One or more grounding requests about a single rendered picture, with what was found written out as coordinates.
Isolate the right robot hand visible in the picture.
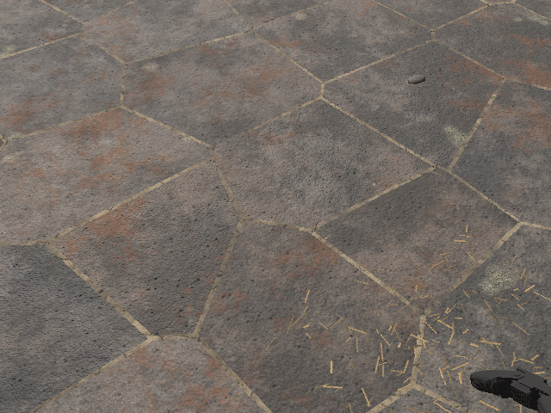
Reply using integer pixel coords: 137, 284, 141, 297
470, 367, 551, 413

